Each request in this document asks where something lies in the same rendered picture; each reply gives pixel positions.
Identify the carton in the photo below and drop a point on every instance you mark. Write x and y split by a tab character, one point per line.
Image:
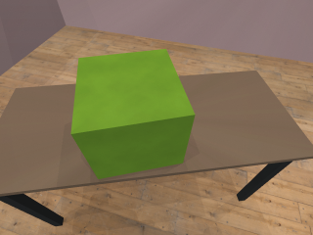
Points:
130	112

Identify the table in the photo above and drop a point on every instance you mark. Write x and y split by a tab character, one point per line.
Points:
238	122

